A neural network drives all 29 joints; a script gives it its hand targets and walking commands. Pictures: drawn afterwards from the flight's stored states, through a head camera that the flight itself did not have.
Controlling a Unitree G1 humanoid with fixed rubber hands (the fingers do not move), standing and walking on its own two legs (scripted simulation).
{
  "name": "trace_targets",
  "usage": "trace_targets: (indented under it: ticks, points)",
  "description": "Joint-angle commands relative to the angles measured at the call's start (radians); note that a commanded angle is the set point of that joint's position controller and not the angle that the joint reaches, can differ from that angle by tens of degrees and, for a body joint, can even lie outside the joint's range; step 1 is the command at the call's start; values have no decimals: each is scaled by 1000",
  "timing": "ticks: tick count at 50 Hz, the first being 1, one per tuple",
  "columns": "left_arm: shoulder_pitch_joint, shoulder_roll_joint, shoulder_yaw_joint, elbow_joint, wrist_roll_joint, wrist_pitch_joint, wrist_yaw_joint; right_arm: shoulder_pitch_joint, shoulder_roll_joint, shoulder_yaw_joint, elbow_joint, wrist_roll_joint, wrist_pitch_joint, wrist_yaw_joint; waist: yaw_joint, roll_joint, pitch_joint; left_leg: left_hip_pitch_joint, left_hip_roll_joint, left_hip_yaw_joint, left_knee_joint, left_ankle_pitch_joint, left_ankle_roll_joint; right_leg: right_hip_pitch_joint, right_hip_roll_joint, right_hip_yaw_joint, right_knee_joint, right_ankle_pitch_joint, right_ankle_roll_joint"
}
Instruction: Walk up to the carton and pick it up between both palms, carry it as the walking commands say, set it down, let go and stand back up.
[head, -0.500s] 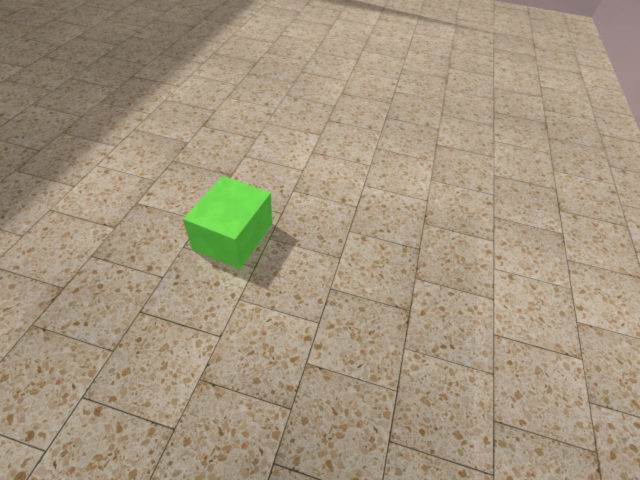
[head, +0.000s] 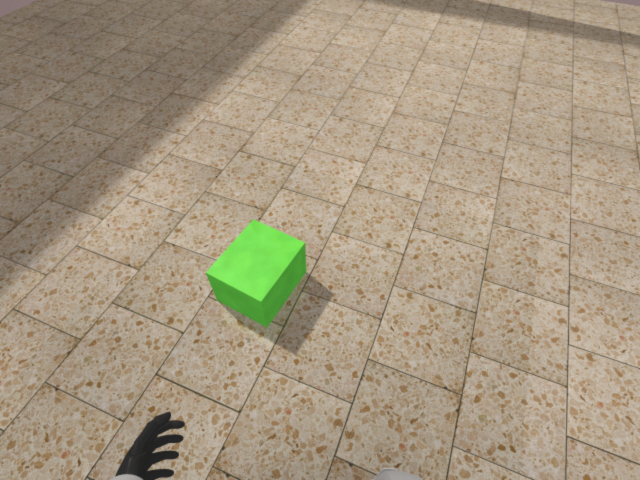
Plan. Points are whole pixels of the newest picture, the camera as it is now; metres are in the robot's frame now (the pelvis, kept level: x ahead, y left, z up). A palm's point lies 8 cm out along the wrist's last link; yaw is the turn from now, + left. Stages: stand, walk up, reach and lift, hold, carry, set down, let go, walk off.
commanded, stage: walk up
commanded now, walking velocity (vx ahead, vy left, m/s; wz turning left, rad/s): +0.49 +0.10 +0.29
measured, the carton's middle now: (260, 272) +0.85 +0.16 -0.66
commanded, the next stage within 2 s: none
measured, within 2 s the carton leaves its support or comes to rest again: neither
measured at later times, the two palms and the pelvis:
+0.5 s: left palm (61, 467) +0.20 +0.35 -0.14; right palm (395, 314) +0.37 -0.14 -0.10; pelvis +0.24 +0.10 +0.01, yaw +4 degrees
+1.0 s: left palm (117, 328) +0.38 +0.31 -0.10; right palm (408, 322) +0.37 -0.16 -0.12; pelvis +0.33 +0.07 +0.02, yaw +6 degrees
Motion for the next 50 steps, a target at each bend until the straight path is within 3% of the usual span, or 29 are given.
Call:
trace_targets:
  ticks: [1,2,4,6,8,11,13,15,16,18,19,20,21,22,24,26,29,35,36,37,38,40,43,44,45,46,47,48,50]
  points:
    - [222,129,39,25,-4,-13,13,-48,-55,-16,-77,-14,-12,14,117,-123,-103,-403,105,-2,254,78,-3,393,-374,463,-334,108,-127]
    - [198,104,32,31,-6,-18,17,-53,-44,-14,-75,-22,5,28,104,-130,-58,-396,120,13,226,109,-9,324,-350,409,-359,110,-103]
    - [267,133,30,65,-10,-22,33,-63,-55,-19,-89,-32,45,56,87,-84,-37,-416,117,15,209,190,-38,296,-366,380,-352,294,-66]
    - [285,128,28,79,-15,-27,39,-96,-48,-16,-104,-40,68,77,81,-146,-29,-414,118,46,132,257,-59,284,-345,261,-348,433,-38]
    - [294,122,29,91,-9,-26,39,-168,-51,-13,-127,-41,78,90,87,-207,5,-410,117,85,18,323,-70,268,-309,166,-379,413,-23]
    - [310,115,35,99,-2,-16,31,-288,-28,12,-151,-25,81,102,93,-247,72,-322,92,144,-266,375,-74,229,-243,30,-422,360,5]
    - [333,114,34,103,0,-11,10,-361,-24,25,-159,-12,61,94,98,-290,92,-189,78,193,-400,384,-60,186,-200,-11,-487,123,-12]
    - [357,148,43,97,1,-6,7,-390,-41,22,-158,-14,51,86,106,-271,94,-189,71,227,-456,361,-49,241,-234,-8,-451,106,-29]
    - [370,163,48,92,-1,-2,9,-386,-51,18,-156,-17,45,81,106,-245,81,-176,60,238,-490,332,-39,273,-253,-2,-402,175,-29]
    - [394,163,50,83,-4,7,11,-247,-94,-6,-113,-28,26,62,69,-115,-22,5,21,255,-595,315,-1,301,-221,-37,-135,334,-5]
    - [422,131,36,75,-7,9,14,-115,-152,-33,-71,-36,12,47,29,-37,-117,196,40,197,-607,325,21,211,-175,-27,85,272,18]
    - [423,76,28,49,-20,13,16,22,-254,-64,-51,-38,2,33,2,187,-184,337,311,-157,-655,528,53,-17,-54,-4,392,-324,58]
    - [493,68,31,42,-9,27,28,58,-324,-82,-65,-21,10,17,6,281,-274,421,514,-457,-784,588,132,-150,-7,107,582,-480,52]
    - [476,96,45,89,-18,44,34,33,-302,-71,-75,-19,9,10,38,91,-259,353,525,-454,-770,619,126,-140,-61,200,652,-394,50]
    - [433,63,36,109,-12,54,23,-115,-188,-37,-108,-18,4,9,89,61,-150,141,398,-245,-781,645,100,-78,-113,207,599,-239,56]
    - [423,50,39,128,-1,73,14,-167,-141,-26,-118,-15,-6,8,107,121,-119,42,329,-128,-805,602,79,-13,-113,189,568,-175,65]
    - [350,43,40,126,4,98,0,-136,-124,-24,-102,-20,-18,11,108,111,-73,-12,315,-70,-859,538,71,-4,-95,157,491,-114,77]
    - [186,30,22,95,-1,110,-6,-77,-99,-20,-69,-36,-16,-5,86,106,-25,33,282,-34,-891,466,97,-77,-60,143,315,6,71]
    - [161,24,20,87,-5,109,-2,-87,-87,-18,-74,-39,-20,-9,89,104,-8,41,267,4,-876,586,96,-51,-52,150,237,25,64]
    - [143,16,8,66,-2,101,8,-120,-76,-10,-65,-35,-9,-13,98,186,-4,40,201,129,-817,881,91,25,-33,144,113,1,68]
    - [145,16,2,63,-6,96,14,-88,-81,-15,-53,-39,-4,-13,89,200,-47,85,189,136,-795,958,88,67,-4,113,62,-1,75]
    - [163,22,4,70,-12,96,25,-64,-98,-25,-51,-40,11,-16,82,156,-77,98,214,97,-760,867,99,123,6,97,-10,-15,75]
    - [234,17,0,85,-14,85,33,-90,-92,-33,-58,-28,45,-17,108,80,-41,-29,189,33,-730,424,75,292,-23,98,-212,114,45]
    - [254,41,6,89,-16,73,35,-60,-54,-26,-55,-18,53,-16,103,8,-43,-79,150,36,-683,260,51,355,-97,158,-236,189,33]
    - [260,86,16,86,-19,62,35,-17,-2,-11,-58,-6,58,-14,78,-150,-42,-115,65,80,-588,109,12,357,-233,304,-267,331,13]
    - [188,122,18,70,-16,65,36,12,21,5,-41,-11,71,-19,79,-305,-27,-53,20,118,-539,60,-34,225,-298,380,-365,308,-62]
    - [161,122,16,68,-13,68,37,-14,0,-2,-36,-12,84,-17,78,-290,2,-35,18,99,-497,44,-43,175,-288,393,-412,196,-86]
    - [127,119,15,67,-11,70,38,-36,-12,-5,-41,-16,88,-14,74,-279,14,-41,18,83,-484,45,-39,160,-272,377,-427,132,-83]
    - [115,119,15,62,-9,70,44,-52,-32,-11,-42,-24,87,-11,74,-239,-9,-51,20,83,-461,51,-45,180,-254,343,-405,123,-74]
